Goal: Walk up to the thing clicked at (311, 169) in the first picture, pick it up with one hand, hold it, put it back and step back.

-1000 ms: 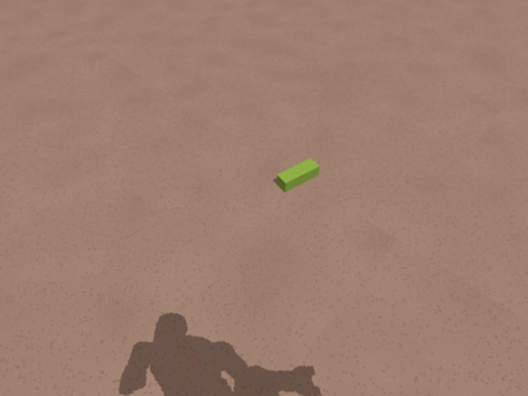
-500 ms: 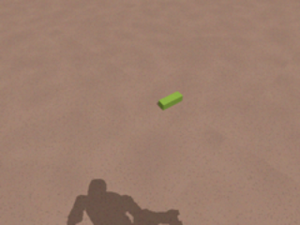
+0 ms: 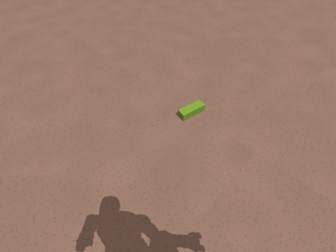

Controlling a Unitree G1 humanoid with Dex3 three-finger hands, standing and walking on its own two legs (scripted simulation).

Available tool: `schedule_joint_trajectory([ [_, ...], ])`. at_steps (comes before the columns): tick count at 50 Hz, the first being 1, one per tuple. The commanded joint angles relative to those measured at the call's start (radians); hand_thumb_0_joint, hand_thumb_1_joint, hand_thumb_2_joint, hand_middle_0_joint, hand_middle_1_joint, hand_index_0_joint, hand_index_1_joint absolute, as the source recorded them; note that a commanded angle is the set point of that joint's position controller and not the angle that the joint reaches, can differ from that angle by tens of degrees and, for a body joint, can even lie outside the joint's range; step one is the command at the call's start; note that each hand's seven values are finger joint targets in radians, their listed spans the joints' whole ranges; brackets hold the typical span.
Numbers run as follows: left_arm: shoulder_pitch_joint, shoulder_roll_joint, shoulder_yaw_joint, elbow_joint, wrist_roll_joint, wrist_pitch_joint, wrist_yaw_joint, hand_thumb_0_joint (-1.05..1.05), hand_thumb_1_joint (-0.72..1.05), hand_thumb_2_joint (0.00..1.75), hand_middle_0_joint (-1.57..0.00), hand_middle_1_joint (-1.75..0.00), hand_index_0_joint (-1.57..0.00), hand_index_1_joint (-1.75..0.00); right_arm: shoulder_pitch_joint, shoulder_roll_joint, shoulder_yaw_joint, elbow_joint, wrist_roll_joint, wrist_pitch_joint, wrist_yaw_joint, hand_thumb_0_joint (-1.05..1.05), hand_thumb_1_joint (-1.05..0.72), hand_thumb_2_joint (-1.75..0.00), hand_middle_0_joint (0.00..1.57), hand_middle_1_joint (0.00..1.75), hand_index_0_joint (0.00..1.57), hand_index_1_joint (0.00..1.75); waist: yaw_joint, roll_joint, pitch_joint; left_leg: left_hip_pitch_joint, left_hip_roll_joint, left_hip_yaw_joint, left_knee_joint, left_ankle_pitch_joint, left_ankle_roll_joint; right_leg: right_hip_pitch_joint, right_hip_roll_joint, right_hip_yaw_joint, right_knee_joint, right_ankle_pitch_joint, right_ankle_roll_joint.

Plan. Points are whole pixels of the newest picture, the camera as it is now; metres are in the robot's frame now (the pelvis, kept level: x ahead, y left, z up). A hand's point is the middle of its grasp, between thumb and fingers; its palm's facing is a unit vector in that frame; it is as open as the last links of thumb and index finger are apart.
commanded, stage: stand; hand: left
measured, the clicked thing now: (191, 110) +1.26 -0.16 -0.75
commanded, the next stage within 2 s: walk up in 0.12 s
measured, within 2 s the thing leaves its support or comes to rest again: neither
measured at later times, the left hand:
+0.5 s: hand (101, 241) +0.19 +0.20 -0.15, palm faces +0.11 -0.93 -0.36, open 7.4 cm
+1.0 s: hand (142, 224) +0.24 +0.10 -0.19, palm faces +0.26 -0.92 -0.28, open 7.4 cm
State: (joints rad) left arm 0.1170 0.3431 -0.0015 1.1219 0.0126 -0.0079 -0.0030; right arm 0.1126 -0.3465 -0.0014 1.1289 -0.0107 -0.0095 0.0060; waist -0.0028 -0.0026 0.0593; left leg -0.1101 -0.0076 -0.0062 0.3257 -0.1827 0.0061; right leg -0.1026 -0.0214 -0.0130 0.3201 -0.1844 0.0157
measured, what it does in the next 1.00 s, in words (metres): walks ahead, turning left: right foot, then left foot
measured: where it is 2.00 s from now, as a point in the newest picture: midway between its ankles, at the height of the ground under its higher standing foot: (227, 170)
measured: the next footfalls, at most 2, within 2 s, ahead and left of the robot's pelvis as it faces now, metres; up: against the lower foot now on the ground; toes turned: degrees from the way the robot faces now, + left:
right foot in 0.48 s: +0.23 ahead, -0.25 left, +0.00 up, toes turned +6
left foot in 0.86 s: +0.34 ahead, -0.02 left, +0.00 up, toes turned +22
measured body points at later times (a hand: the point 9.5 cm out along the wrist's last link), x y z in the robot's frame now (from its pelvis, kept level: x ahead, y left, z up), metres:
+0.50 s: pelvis +0.09 -0.11 -0.03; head +0.10 -0.10 +0.42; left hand +0.18 +0.25 -0.13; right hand +0.12 -0.48 -0.12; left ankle +0.00 +0.11 -0.74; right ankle +0.19 -0.25 -0.75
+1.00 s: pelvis +0.29 -0.17 -0.03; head +0.30 -0.12 +0.42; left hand +0.23 +0.15 -0.17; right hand +0.48 -0.46 -0.09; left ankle +0.30 -0.04 -0.75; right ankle +0.28 -0.28 -0.68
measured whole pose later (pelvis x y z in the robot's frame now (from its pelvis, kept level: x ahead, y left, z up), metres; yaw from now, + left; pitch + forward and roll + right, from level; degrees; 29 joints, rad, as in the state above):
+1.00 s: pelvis +0.29 -0.17 -0.03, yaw +18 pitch -3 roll +1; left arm 0.33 0.44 0.09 0.82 0.06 0.06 -0.10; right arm 0.32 -0.41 -0.06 0.82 0.00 -0.11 -0.05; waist 0.04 -0.12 0.09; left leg -0.33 0.02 0.06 0.65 -0.27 0.02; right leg -0.39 -0.03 -0.02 1.13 -0.46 -0.01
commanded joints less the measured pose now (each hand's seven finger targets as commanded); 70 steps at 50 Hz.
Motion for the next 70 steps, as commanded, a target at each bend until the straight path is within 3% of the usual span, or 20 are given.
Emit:
schedule_joint_trajectory([
  [1, -0.037, 0.216, 0.037, -0.056, -0.005, -0.023, 0.014, 0.0, 0.9, 0.9, -0.2, -0.3, -0.2, -0.3, -0.036, -0.212, -0.034, -0.06, 0.005, -0.024, -0.015, 0.0, -0.9, -0.9, 0.2, 0.3, 0.2, 0.3, 0.004, 0.008, -0.079, 0.0, 0.131, -0.101, -0.047, 0.159, 0.018, 0.022, -0.114, 0.093, -0.039, 0.141, -0.04],
  [5, -0.029, 0.21, 0.037, -0.055, -0.003, -0.024, 0.013, 0.0, 0.9, 0.9, -0.2, -0.3, -0.2, -0.3, -0.032, -0.213, -0.032, -0.064, 0.005, -0.025, -0.016, 0.0, -0.9, -0.9, 0.2, 0.3, 0.2, 0.3, 0.004, 0.011, -0.096, 0.014, 0.135, -0.096, -0.038, 0.194, 0.023, 0.035, -0.118, 0.093, -0.041, 0.182, -0.039],
  [7, -0.12, 0.327, 0.153, -0.188, 0.063, 0.001, -0.057, 0.0, 0.9, 0.9, -0.2, -0.3, -0.2, -0.3, 0.195, -0.398, -0.14, -0.084, -0.004, -0.055, -0.014, 0.0, -0.9, -0.9, 0.2, 0.3, 0.2, 0.3, -0.032, -0.039, -0.059, -0.03, 0.218, -0.359, -0.034, -0.468, 0.148, -0.198, -0.037, 0.01, 0.262, -0.428, -0.063],
  [10, -0.174, 0.26, 0.154, -0.278, 0.075, 0.02, -0.096, 0.0, 0.9, 0.9, -0.2, -0.3, -0.2, -0.3, 0.218, -0.411, -0.165, -0.133, -0.013, -0.08, -0.03, 0.0, -0.9, -0.9, 0.2, 0.3, 0.2, 0.3, -0.037, 0.035, 0.035, 0.088, 0.378, -0.65, -0.165, -0.577, 0.254, -0.635, -0.053, 0.15, 0.62, -0.275, -0.027],
  [19, -0.183, 0.264, 0.172, -0.366, 0.054, 0.023, -0.141, 0.0, 0.9, 0.9, -0.2, -0.3, -0.2, -0.3, 0.201, -0.394, -0.162, -0.237, -0.034, -0.098, -0.037, 0.0, -0.9, -0.9, 0.2, 0.3, 0.2, 0.3, -0.006, 0.198, 0.017, -0.134, 0.211, -0.326, -0.075, -0.339, 0.188, -0.364, -0.053, 0.082, 0.415, -0.249, -0.009],
  [23, 0.144, 0.281, 0.198, -0.269, 0.039, 0.015, -0.122, 0.0, 0.9, 0.9, -0.2, -0.3, -0.2, -0.3, 0.034, -0.367, -0.151, -0.294, -0.035, -0.087, -0.041, 0.0, -0.9, -0.9, 0.2, 0.3, 0.2, 0.3, 0.189, 0.144, -0.062, -0.456, 0.141, -0.19, 0.164, -0.33, 0.125, 0.151, -0.023, -0.024, 0.249, -0.068, -0.023],
  [25, 0.394, 0.431, 0.249, -0.219, 0.062, -0.001, -0.093, 0.0, 0.9, 0.9, -0.2, -0.3, -0.2, -0.3, 0.114, -0.198, -0.093, -0.298, -0.033, -0.086, -0.051, 0.0, -0.9, -0.9, 0.2, 0.3, 0.2, 0.3, 0.298, -0.374, -0.126, -0.73, -0.083, -0.051, 0.816, -0.493, 0.062, 0.349, -0.18, 0.294, 0.041, -0.456, 0.0],
  [27, 0.063, 0.476, 0.227, -0.346, 0.047, -0.006, -0.09, 0.0, 0.9, 0.9, -0.2, -0.3, -0.2, -0.3, 0.212, -0.334, -0.122, -0.279, -0.016, -0.08, -0.06, 0.0, -0.9, -0.9, 0.2, 0.3, 0.2, 0.3, 0.097, -0.28, -0.03, -0.666, 0.042, -0.031, 0.972, -0.331, 0.052, 0.031, -0.421, 0.735, -0.26, -0.858, -0.155],
  [32, 0.016, 0.322, 0.18, -0.354, 0.029, -0.02, -0.087, 0.0, 0.9, 0.9, -0.2, -0.3, -0.2, -0.3, 0.298, -0.316, -0.122, -0.209, 0.01, -0.088, -0.018, 0.0, -0.9, -0.9, 0.2, 0.3, 0.2, 0.3, 0.028, -0.174, 0.087, -0.449, 0.106, -0.025, 0.735, -0.189, 0.042, -0.199, -0.213, 0.208, -0.11, -0.432, -0.197],
  [41, 0.064, 0.294, 0.153, -0.437, 0.024, -0.005, -0.101, 0.0, 0.9, 0.9, -0.2, -0.3, -0.2, -0.3, 0.343, -0.286, -0.137, -0.269, 0.013, -0.112, -0.031, 0.0, -0.9, -0.9, 0.2, 0.3, 0.2, 0.3, -0.016, 0.013, -0.042, -0.012, 0.023, 0.124, 0.204, 0.106, 0.033, -0.239, -0.159, -0.033, 0.155, -0.043, -0.192],
  [43, 0.166, 0.215, 0.128, -0.45, 0.024, -0.007, -0.095, 0.0, 0.9, 0.9, -0.2, -0.3, -0.2, -0.3, 0.5, -0.351, -0.16, -0.255, -0.009, -0.118, -0.061, 0.0, -0.9, -0.9, 0.2, 0.3, 0.2, 0.3, -0.075, 0.176, -0.197, 0.273, 0.123, -0.085, 0.122, -0.033, 0.094, -0.354, -0.068, -0.102, 0.568, 0.064, -0.124],
  [44, 0.222, 0.181, 0.12, -0.46, 0.032, -0.004, -0.096, 0.0, 0.9, 0.9, -0.2, -0.3, -0.2, -0.3, 0.5, -0.443, -0.184, -0.291, -0.019, -0.118, -0.077, 0.0, -0.9, -0.9, 0.2, 0.3, 0.2, 0.3, -0.052, 0.304, -0.226, 0.417, 0.374, -0.53, 0.091, -0.172, 0.182, -0.621, 0.04, -0.076, 0.742, -0.358, -0.068],
  [46, 0.174, 0.373, 0.166, -0.453, 0.049, 0.02, -0.087, 0.0, 0.9, 0.9, -0.2, -0.3, -0.2, -0.3, 0.393, -0.469, -0.19, -0.348, 0.023, -0.112, -0.091, 0.0, -0.9, -0.9, 0.2, 0.3, 0.2, 0.3, -0.049, 0.096, -0.149, 0.25, 0.519, -0.793, -0.013, -0.355, 0.317, -0.662, -0.073, 0.13, 0.909, -0.348, -0.03],
  [50, 0.169, 0.335, 0.174, -0.421, 0.033, 0.021, -0.086, 0.0, 0.9, 0.9, -0.2, -0.3, -0.2, -0.3, 0.318, -0.381, -0.142, -0.355, 0.023, -0.119, -0.082, 0.0, -0.9, -0.9, 0.2, 0.3, 0.2, 0.3, 0.004, 0.026, 0.0, -0.078, 0.32, -0.312, 0.054, 0.04, 0.221, -0.535, -0.119, 0.13, 0.848, -0.223, -0.001],
  [57, 0.085, 0.295, 0.178, -0.462, 0.028, 0.043, -0.133, 0.0, 0.9, 0.9, -0.2, -0.3, -0.2, -0.3, 0.247, -0.468, -0.157, -0.362, -0.006, -0.136, -0.065, 0.0, -0.9, -0.9, 0.2, 0.3, 0.2, 0.3, 0.016, 0.204, 0.027, -0.32, 0.242, -0.145, 0.031, -0.21, 0.195, -0.377, -0.136, 0.047, 0.536, -0.089, -0.016],
  [62, 0.289, 0.325, 0.216, -0.368, 0.026, 0.04, -0.124, 0.0, 0.9, 0.9, -0.2, -0.3, -0.2, -0.3, 0.122, -0.424, -0.145, -0.362, -0.024, -0.105, -0.077, 0.0, -0.9, -0.9, 0.2, 0.3, 0.2, 0.3, 0.159, 0.081, -0.067, -0.526, 0.164, -0.025, 0.356, -0.262, 0.125, 0.044, -0.034, -0.075, 0.371, -0.114, -0.021],
  [63, 0.404, 0.371, 0.235, -0.335, 0.038, 0.028, -0.112, 0.0, 0.9, 0.9, -0.2, -0.3, -0.2, -0.3, 0.164, -0.344, -0.12, -0.353, -0.028, -0.096, -0.083, 0.0, -0.9, -0.9, 0.2, 0.3, 0.2, 0.3, 0.224, -0.139, -0.113, -0.618, 0.093, 0.056, 0.665, -0.269, 0.096, 0.176, -0.029, -0.039, 0.292, -0.209, -0.031],
  [64, 0.458, 0.447, 0.248, -0.344, 0.057, 0.014, -0.097, 0.0, 0.9, 0.9, -0.2, -0.3, -0.2, -0.3, 0.178, -0.255, -0.088, -0.365, -0.011, -0.097, -0.087, 0.0, -0.9, -0.9, 0.2, 0.3, 0.2, 0.3, 0.254, -0.411, -0.071, -0.803, -0.044, 0.035, 0.967, -0.448, 0.056, 0.144, -0.229, 0.332, 0.09, -0.39, -0.073],
  [66, 0.177, 0.506, 0.24, -0.433, 0.02, 0.003, -0.076, 0.0, 0.9, 0.9, -0.2, -0.3, -0.2, -0.3, 0.248, -0.344, -0.114, -0.336, -0.011, -0.091, -0.111, 0.0, -0.9, -0.9, 0.2, 0.3, 0.2, 0.3, 0.095, -0.343, -0.023, -0.754, 0.048, -0.052, 1.066, -0.383, 0.052, -0.046, -0.405, 0.729, -0.16, -0.596, -0.222],
  [70, 0.093, 0.378, 0.196, -0.432, 0.029, -0.004, -0.067, 0.0, 0.9, 0.9, -0.2, -0.3, -0.2, -0.3, 0.329, -0.356, -0.116, -0.231, 0.026, -0.098, -0.082, 0.0, -0.9, -0.9, 0.2, 0.3, 0.2, 0.3, 0.028, -0.266, 0.03, -0.558, 0.091, -0.016, 0.816, -0.23, 0.046, -0.206, -0.223, 0.242, 0.026, -0.361, -0.228],
])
